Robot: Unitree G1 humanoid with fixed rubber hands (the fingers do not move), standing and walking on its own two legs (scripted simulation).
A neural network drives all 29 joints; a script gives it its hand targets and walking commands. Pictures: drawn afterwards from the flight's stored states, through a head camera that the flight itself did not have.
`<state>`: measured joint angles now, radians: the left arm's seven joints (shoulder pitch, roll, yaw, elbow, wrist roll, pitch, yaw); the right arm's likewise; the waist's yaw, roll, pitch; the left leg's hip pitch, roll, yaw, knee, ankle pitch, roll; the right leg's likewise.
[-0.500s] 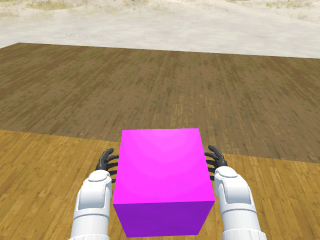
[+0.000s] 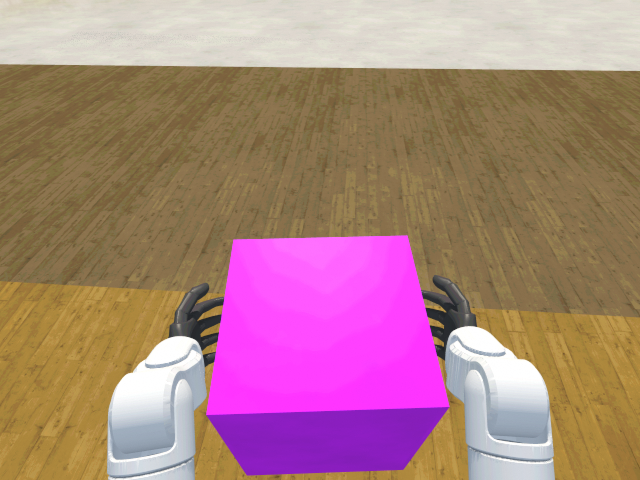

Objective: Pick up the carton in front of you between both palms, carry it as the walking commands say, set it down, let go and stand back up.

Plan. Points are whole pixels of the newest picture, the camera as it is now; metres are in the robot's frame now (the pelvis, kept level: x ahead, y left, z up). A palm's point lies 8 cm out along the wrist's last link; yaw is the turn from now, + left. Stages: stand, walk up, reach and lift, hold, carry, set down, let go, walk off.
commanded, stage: carry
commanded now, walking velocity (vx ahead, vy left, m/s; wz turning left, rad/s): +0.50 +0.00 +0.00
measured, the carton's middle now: (323, 361) +0.28 +0.00 +0.01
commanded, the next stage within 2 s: none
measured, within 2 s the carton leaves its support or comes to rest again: neither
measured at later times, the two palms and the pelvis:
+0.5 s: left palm (211, 195) +0.59 +0.17 +0.05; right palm (381, 187) +0.58 -0.13 +0.05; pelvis +0.32 +0.03 -0.02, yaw -2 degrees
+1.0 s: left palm (240, 95) +0.93 +0.15 +0.08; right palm (367, 89) +0.94 -0.15 +0.07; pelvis +0.67 -0.01 -0.02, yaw +2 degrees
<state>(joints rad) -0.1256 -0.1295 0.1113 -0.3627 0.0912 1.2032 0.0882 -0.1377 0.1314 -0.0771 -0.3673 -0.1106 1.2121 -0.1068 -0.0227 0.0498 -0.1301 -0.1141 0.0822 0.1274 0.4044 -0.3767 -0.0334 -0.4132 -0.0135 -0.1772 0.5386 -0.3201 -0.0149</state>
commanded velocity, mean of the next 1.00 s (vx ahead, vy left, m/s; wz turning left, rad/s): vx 0.50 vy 0.00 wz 0.00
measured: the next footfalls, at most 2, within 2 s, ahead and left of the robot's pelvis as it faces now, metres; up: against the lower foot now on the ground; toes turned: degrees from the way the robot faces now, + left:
right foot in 0.02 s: +0.09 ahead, -0.09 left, +0.00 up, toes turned -9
left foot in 0.42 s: +0.45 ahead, +0.10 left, +0.00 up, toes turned +12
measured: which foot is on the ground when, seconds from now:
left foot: down 0.00-0.04, up 0.06-0.40, down 0.42-0.96, up 0.98-1.00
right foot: up 0.00-0.00, down 0.02-0.46, up 0.48-0.92, down 0.94-1.00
